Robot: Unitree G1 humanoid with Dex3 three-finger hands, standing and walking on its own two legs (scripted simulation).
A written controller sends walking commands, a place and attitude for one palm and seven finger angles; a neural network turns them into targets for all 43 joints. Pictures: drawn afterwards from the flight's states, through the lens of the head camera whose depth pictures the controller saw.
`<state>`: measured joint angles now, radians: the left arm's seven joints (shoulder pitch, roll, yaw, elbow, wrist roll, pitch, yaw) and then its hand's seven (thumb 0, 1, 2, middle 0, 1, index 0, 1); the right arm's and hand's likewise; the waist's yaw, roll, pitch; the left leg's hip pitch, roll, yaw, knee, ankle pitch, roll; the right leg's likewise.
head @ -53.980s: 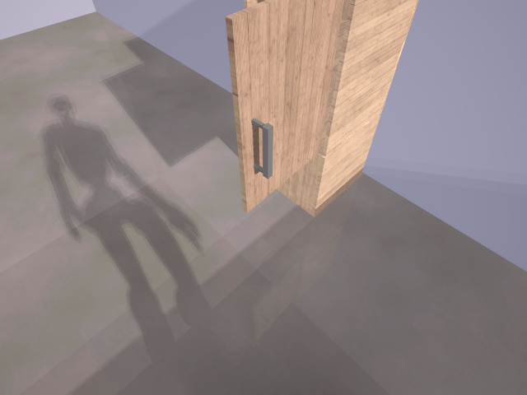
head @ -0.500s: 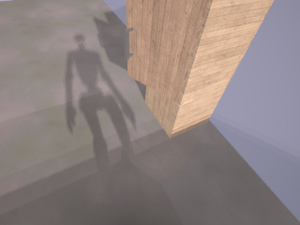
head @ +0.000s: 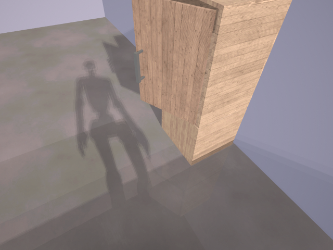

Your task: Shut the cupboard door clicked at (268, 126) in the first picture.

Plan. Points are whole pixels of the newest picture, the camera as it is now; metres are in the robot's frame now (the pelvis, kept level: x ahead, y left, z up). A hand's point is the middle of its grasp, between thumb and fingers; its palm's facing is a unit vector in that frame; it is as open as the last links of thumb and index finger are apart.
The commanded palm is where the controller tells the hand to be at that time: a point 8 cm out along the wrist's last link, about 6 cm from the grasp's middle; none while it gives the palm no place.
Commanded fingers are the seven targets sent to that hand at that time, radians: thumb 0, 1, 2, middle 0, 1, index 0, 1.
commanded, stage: let the arm hang, fingers relaxed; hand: left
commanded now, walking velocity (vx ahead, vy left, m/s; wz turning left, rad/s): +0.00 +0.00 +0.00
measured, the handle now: (139, 66) +1.00 +0.20 -0.09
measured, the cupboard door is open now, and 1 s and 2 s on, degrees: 26 26 26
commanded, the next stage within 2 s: look to check the result in 0.14 s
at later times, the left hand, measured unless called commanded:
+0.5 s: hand out of the picture +0.02 +0.21 -0.17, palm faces +0.00 -0.97 -0.26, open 7.4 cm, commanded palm none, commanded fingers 0.00 0.90 0.90 -0.20 -0.30 -0.20 -0.30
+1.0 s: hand out of the picture +0.07 +0.21 -0.17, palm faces +0.02 -0.96 -0.28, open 7.4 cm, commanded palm none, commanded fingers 0.00 0.90 0.90 -0.20 -0.30 -0.20 -0.30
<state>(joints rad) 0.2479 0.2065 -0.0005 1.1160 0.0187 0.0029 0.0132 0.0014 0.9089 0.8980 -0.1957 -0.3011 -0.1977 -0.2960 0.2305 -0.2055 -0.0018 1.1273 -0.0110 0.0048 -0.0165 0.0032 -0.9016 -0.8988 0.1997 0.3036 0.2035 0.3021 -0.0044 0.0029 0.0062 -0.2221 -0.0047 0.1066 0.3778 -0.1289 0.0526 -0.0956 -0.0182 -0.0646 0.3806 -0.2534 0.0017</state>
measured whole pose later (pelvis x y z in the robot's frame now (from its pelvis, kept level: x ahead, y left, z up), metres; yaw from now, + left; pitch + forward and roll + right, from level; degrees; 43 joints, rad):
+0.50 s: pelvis +0.02 +0.00 +0.00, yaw +0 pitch -1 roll +0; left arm 0.24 0.25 0.01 1.15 0.02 0.00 0.01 0.00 0.91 0.90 -0.20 -0.30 -0.20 -0.30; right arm 0.20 -0.24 -0.01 1.14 -0.01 0.00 -0.02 0.00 -0.90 -0.90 0.20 0.30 0.20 0.30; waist 0.00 0.00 0.04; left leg -0.20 -0.01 0.11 0.35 -0.14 0.05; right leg -0.06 -0.02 -0.06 0.33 -0.25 0.00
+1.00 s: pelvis +0.03 -0.01 +0.00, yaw +2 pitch +0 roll +0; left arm 0.18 0.26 0.01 1.11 0.02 0.01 0.02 0.00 0.91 0.90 -0.20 -0.30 -0.20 -0.30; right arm 0.16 -0.27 -0.01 1.11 -0.01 0.01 -0.02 0.00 -0.90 -0.90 0.20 0.30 0.20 0.30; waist -0.01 -0.01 0.04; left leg -0.21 -0.02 0.08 0.38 -0.16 0.04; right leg -0.06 -0.03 -0.09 0.36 -0.29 0.00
